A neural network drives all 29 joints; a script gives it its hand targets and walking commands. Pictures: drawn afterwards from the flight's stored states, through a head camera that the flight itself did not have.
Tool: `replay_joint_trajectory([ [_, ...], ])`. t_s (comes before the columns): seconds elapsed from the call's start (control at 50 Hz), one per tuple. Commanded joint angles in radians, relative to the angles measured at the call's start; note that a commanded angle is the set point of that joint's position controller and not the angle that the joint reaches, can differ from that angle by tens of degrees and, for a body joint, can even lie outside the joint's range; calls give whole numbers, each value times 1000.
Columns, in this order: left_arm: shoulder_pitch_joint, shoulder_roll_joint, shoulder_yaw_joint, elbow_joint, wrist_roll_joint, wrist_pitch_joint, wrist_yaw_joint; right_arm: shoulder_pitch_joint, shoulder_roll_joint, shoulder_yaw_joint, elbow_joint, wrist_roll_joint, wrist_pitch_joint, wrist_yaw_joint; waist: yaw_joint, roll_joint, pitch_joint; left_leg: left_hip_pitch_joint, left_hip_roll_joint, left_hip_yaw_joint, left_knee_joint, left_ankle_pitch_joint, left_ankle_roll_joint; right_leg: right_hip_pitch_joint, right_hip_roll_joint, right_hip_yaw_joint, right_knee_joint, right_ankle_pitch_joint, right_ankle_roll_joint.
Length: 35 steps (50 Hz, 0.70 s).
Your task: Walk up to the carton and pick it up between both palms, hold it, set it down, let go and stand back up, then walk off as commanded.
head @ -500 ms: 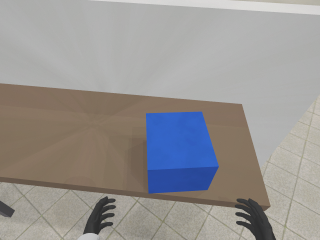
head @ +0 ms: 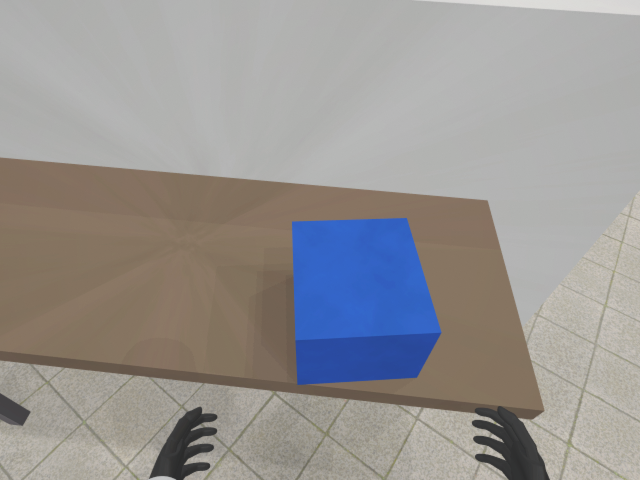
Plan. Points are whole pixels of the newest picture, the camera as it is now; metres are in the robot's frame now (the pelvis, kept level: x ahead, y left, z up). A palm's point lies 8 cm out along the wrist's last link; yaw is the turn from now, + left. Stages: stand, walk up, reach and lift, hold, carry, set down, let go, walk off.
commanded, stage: set down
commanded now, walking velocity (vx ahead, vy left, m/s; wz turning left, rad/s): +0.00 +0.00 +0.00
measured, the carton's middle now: (353, 298) +0.41 -0.03 -0.06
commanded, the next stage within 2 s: let go in 0.16 s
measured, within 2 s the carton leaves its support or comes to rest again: neither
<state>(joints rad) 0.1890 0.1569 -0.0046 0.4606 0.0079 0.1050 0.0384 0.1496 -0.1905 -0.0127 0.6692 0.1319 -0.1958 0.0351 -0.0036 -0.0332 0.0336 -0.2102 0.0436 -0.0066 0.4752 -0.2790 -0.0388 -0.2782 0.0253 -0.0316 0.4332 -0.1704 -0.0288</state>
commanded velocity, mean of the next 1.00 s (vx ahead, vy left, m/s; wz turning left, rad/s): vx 0.00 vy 0.00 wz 0.00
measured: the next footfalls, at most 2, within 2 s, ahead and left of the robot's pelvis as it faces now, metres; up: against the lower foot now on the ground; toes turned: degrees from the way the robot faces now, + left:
none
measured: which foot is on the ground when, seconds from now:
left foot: down 0.00-1.00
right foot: down 0.00-1.00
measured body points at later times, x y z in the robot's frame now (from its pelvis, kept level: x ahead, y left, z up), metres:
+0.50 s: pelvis +0.00 +0.00 +0.00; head +0.02 +0.02 +0.45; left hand +0.17 +0.21 -0.10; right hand +0.18 -0.23 -0.08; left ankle -0.02 +0.14 -0.74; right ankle +0.04 -0.10 -0.74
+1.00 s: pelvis +0.00 +0.00 +0.00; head +0.01 +0.02 +0.45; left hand +0.16 +0.26 -0.10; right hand +0.17 -0.27 -0.08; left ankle -0.02 +0.14 -0.74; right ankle +0.04 -0.10 -0.74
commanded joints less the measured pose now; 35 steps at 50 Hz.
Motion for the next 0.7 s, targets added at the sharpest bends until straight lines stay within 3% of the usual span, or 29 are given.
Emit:
replay_joint_trajectory([
  [0.0, -56, 155, 96, -49, 16, -13, -15, -14, -68, -39, -16, -147, -48, -20, 23, 14, -135, 11, -62, 80, -151, 150, 24, 331, -31, 43, -86, 115, 21],
  [0.02, -67, 153, 93, -26, 32, -9, -15, -22, -63, -35, 3, -145, -47, -23, 16, 35, -96, 14, -67, 85, -144, 132, 21, 302, -36, 49, -88, 93, 22],
  [0.04, -76, 157, 102, -57, 35, -12, -9, -29, -64, -33, -21, -142, -55, -20, 26, 52, -117, 8, -63, 82, -154, 129, 23, 313, -20, 40, -80, 82, 10],
  [0.06, -83, 150, 91, -62, 33, -10, -9, -21, -61, -36, -7, -146, -52, -21, 18, 39, -122, 4, -61, 86, -151, 128, 24, 317, -26, 40, -83, 79, 14],
  [0.08, -84, 166, 100, -115, 22, -7, -6, -5, -64, -34, -12, -138, -51, -22, 16, 64, -119, 11, -57, 79, -147, 122, 25, 315, -37, 52, -82, 86, 13],
  [0.12, -75, 144, 85, -58, 26, -7, -10, -11, -63, -35, 33, -138, -47, -17, 20, 51, -102, 0, -54, 72, -138, 158, 21, 322, -25, 35, -71, 116, 6],
  [0.18, -92, 156, 80, -92, 17, -10, -9, -13, -55, -44, -9, -148, -57, -22, 6, 34, -112, 11, -50, 70, -135, 136, 31, 298, -28, 44, -79, 98, 8],
  [0.2, -90, 139, 71, -64, 31, -4, -4, -25, -66, -48, 45, -146, -47, -13, 13, 63, -95, 1, -51, 74, -146, 147, 23, 284, -20, 37, -64, 88, 2],
  [0.22, -56, 151, 73, -71, 31, -10, -2, -27, -72, -45, 10, -147, -54, -17, 9, 75, -98, -3, -50, 74, -152, 137, 24, 304, -13, 32, -71, 79, 1],
  [0.24, -99, 143, 72, -90, 19, -18, -1, -47, -58, -51, -6, -146, -53, -18, 8, 46, -124, -8, -49, 78, -145, 119, 23, 299, -21, 30, -64, 58, 1],
  [0.26, -91, 134, 72, -48, 27, -6, -6, -39, -61, -45, 22, -146, -48, -16, -1, 63, -97, -14, -53, 75, -145, 136, 24, 302, -23, 31, -63, 89, 6],
  [0.28, -78, 140, 71, -95, 20, -18, -1, -25, -66, -49, -1, -141, -53, -9, 5, 56, -99, -23, -40, 74, -146, 123, 26, 304, -23, 32, -71, 73, 1],
  [0.3, -75, 133, 65, -71, 21, -13, 1, -26, -82, -57, 23, -145, -46, -6, -3, 44, -124, -17, -36, 56, -141, 131, 30, 312, -10, 26, -53, 99, -3],
  [0.32, -75, 143, 69, -101, 40, -13, 5, -11, -72, -52, 18, -145, -46, -5, 2, 87, -108, -20, -35, 60, -139, 137, 24, 310, -21, 33, -55, 97, -7],
  [0.34, -55, 128, 62, -79, 43, -9, 5, -23, -83, -36, 10, -136, -48, -4, 13, 93, -88, -3, -45, 69, -136, 139, 27, 282, -15, 37, -62, 75, -1],
  [0.36, -71, 113, 56, -75, 37, -2, 7, -41, -83, -52, 1, -136, -47, -2, 14, 90, -112, -14, -38, 62, -155, 120, 20, 308, -3, 16, -43, 71, -12],
  [0.4, -72, 137, 58, -89, 31, -13, -2, -17, -65, -46, 27, -140, -53, -7, 4, 48, -95, -26, -45, 69, -134, 138, 26, 323, -20, 32, -55, 93, 3],
  [0.44, -71, 116, 64, -91, 43, -14, 5, -29, -76, -52, 14, -140, -54, -7, 7, 80, -139, -30, -34, 51, -132, 168, 26, 341, -11, 35, -36, 145, -14],
  [0.46, -66, 124, 67, -69, 41, -15, 2, -19, -78, -41, 14, -149, -58, -4, 9, 47, -126, -12, -46, 66, -119, 207, 30, 333, -12, 32, -38, 162, 1],
  [0.5, -53, 140, 85, -86, 43, -20, 4, -8, -99, -66, -3, -151, -60, -10, 16, 81, -130, -14, -41, 67, -128, 180, 27, 331, -14, 32, -36, 125, -6],
  [0.54, -56, 119, 69, -69, 47, -24, 1, -40, -82, -47, 5, -145, -63, -6, 7, 43, -126, -5, -40, 59, -124, 216, 31, 318, -6, 24, -45, 160, -6],
  [0.56, -24, 105, 71, -44, 59, -20, 3, -6, -102, -41, 26, -142, -55, -2, 10, 63, -114, -22, -37, 65, -137, 181, 36, 347, 0, 29, -44, 129, -11],
  [0.58, -61, 134, 68, -61, 58, -35, 8, -15, -107, -56, 7, -149, -54, -2, 15, 67, -124, -25, -35, 64, -137, 150, 36, 344, -9, 36, -42, 73, -17],
  [0.6, -75, 123, 65, -43, 57, -24, 1, -11, -101, -64, 6, -158, -44, -5, -6, 59, -111, -32, -31, 59, -147, 117, 29, 341, -10, 33, -45, 72, -12],
  [0.64, -62, 148, 65, -72, 45, -29, -1, -14, -106, -60, -6, -156, -49, -10, -9, 59, -133, -15, -36, 61, -131, 164, 28, 338, -11, 31, -37, 106, -7],
  [0.66, -58, 165, 65, -59, 36, -36, 0, -14, -108, -66, -1, -160, -43, -10, 4, 51, -121, -9, -33, 50, -114, 184, 37, 333, -26, 45, -48, 121, -13],
  [0.68, -27, 322, 126, 28, 39, -104, -9, 40, -316, -85, 35, -204, 44, -50, 30, 66, -246, -29, 41, -33, -3, 201, 56, 241, -126, 132, 40, 165, -12],
])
